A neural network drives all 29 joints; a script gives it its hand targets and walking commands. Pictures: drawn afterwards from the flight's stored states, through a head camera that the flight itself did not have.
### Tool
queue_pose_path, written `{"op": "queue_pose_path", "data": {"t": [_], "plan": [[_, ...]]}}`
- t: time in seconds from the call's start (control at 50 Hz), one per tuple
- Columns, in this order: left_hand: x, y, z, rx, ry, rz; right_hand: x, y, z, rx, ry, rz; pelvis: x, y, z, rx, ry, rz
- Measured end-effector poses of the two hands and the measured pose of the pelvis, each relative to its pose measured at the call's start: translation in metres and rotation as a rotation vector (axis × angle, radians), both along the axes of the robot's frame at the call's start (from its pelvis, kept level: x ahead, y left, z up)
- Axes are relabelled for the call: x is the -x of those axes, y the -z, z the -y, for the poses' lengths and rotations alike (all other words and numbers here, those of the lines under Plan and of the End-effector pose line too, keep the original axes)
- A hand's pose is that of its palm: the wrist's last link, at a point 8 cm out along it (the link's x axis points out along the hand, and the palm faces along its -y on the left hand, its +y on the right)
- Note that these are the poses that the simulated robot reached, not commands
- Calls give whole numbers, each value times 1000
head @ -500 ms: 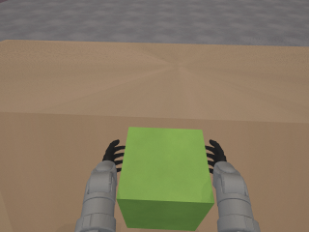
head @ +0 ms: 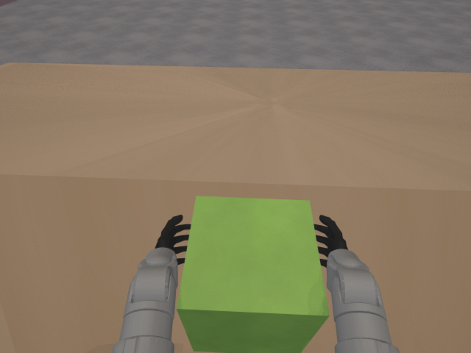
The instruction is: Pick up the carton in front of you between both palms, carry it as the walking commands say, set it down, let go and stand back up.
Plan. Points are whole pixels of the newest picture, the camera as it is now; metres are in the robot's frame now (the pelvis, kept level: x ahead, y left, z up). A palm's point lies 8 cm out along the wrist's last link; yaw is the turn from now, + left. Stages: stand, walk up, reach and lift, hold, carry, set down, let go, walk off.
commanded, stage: reach and lift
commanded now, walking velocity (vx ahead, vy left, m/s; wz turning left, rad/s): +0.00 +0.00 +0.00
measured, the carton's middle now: (249, 279) +0.29 +0.00 -0.04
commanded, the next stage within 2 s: hold in 0.26 s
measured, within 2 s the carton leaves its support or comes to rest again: neither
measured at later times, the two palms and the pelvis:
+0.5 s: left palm (163, 256) +0.28 +0.15 +0.05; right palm (342, 258) +0.28 -0.15 +0.05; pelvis +0.00 +0.00 +0.00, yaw +0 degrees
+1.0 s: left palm (164, 251) +0.29 +0.15 +0.05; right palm (341, 254) +0.29 -0.15 +0.05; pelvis +0.00 +0.00 +0.00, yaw +0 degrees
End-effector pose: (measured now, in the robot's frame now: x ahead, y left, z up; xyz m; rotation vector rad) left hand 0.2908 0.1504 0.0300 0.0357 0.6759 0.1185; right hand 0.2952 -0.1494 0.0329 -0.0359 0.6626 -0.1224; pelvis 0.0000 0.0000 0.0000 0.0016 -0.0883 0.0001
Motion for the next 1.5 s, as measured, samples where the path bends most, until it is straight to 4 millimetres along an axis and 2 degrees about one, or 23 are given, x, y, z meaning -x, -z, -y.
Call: {"op": "queue_pose_path", "data": {"t": [0.28, 0.44, 0.6, 0.8, 0.9, 0.98, 1.12, 1.18, 1.24, 1.32, 1.4, 1.5], "plan": [[4, -6, 0, -5, -1, 2, 3, -6, 0, 2, -5, 2, -2, -1, 1, 0, -2, 15], [11, -20, 2, -4, 3, 32, 11, -20, 2, 1, 0, 32, 1, -2, 1, 0, -3, 39], [16, -18, 3, 5, 2, 7, 18, -17, 3, -9, 12, 7, 10, 0, 1, 0, 0, 56], [14, -20, 1, 17, -10, 19, 15, -20, 1, -20, 18, 19, 15, 1, 0, 0, -2, 57], [12, -21, 2, 15, -7, 19, 14, -20, 1, -18, 18, 19, 13, 1, 0, 0, -1, 56], [7, -22, 2, 11, -5, 24, 9, -21, 2, -21, 19, 24, 7, 3, -1, -1, 4, -10], [-20, -38, 15, 14, -2, 67, -14, -32, 15, -45, 39, 68, -19, 9, 11, 7, 27, -98], [-36, -44, 24, 22, -11, 56, -30, -38, 24, -39, 35, 57, -38, 10, 17, 6, -1, -129], [-50, -47, 26, 18, -28, 13, -51, -45, 25, -41, 23, 14, -58, 4, 17, -14, -14, -159], [-77, -54, 14, 28, -59, 5, -86, -53, 13, -58, 12, 5, -91, 4, 10, -30, -11, -176], [-109, -51, 2, 57, -74, 10, -114, -48, 1, -93, 44, 9, -130, 12, 4, -34, 26, -185], [-155, -50, 13, 66, -40, -66, -144, -44, 12, -78, 81, -63, -180, 2, 5, 1, 37, -197]]}}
